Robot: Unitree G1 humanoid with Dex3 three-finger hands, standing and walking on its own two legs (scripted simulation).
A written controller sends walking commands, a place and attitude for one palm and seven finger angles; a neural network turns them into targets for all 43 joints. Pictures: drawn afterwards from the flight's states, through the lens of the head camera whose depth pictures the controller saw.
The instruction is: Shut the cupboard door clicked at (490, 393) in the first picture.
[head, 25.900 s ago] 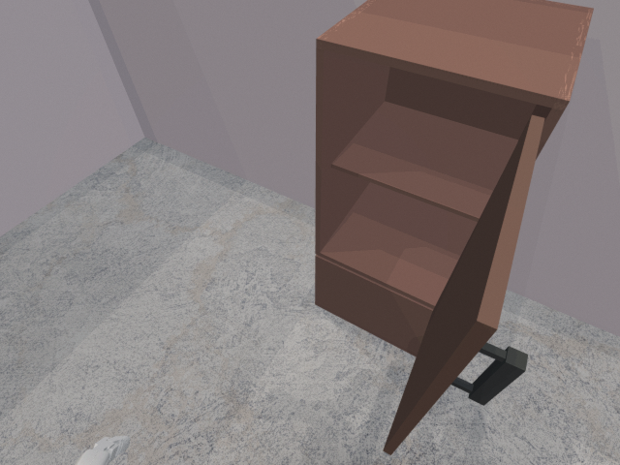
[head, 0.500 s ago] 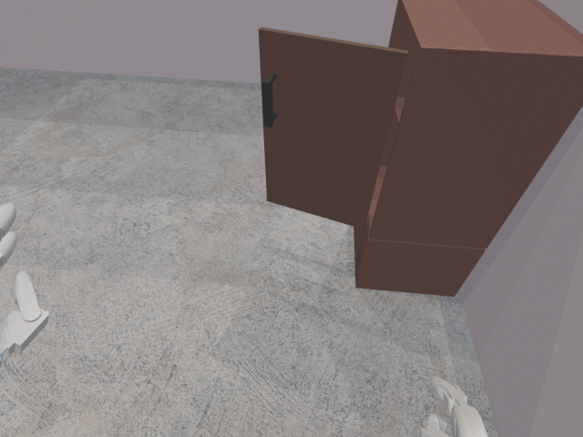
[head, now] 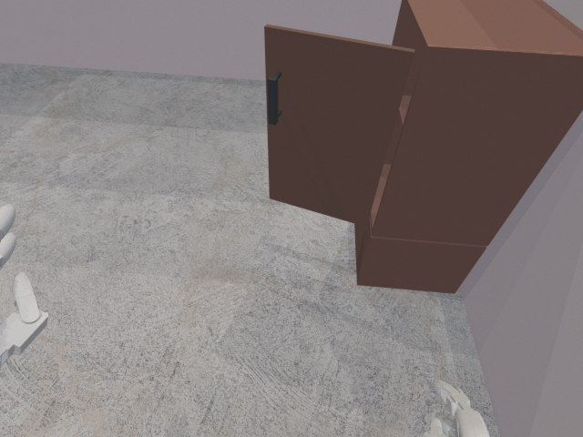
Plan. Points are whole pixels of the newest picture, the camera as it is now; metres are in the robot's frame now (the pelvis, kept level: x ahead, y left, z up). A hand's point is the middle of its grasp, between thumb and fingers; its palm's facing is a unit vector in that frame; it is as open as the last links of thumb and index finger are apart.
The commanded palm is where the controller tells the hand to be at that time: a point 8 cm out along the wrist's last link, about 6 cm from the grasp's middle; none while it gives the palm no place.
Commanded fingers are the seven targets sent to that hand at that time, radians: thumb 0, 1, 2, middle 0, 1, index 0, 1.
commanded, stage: let the arm hang, fingers relaxed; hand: left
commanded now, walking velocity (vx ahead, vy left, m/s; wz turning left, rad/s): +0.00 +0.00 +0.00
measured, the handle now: (275, 98) +0.95 +0.09 -0.01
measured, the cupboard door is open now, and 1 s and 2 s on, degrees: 74 74 74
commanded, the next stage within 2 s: look to check the result in 1.10 s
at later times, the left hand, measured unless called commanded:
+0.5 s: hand out of the picture -0.06 +0.18 -0.18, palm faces +0.03 -0.98 -0.20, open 7.2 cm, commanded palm none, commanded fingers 0.00 0.90 0.90 -0.20 -0.30 -0.20 -0.30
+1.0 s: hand out of the picture -0.01 +0.17 -0.17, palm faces +0.03 -0.98 -0.19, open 7.4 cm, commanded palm none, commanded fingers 0.00 0.90 0.90 -0.20 -0.30 -0.20 -0.30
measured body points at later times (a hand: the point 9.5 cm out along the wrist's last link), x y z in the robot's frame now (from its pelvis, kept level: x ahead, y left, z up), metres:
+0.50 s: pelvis -0.03 -0.01 +0.00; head -0.01 +0.00 +0.45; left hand -0.06 +0.23 -0.16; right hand -0.04 -0.25 -0.15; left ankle +0.03 +0.10 -0.74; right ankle -0.02 -0.11 -0.74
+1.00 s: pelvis -0.02 +0.00 +0.00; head -0.03 -0.01 +0.45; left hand -0.01 +0.22 -0.16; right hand -0.03 -0.22 -0.16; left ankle +0.03 +0.10 -0.74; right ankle -0.02 -0.11 -0.74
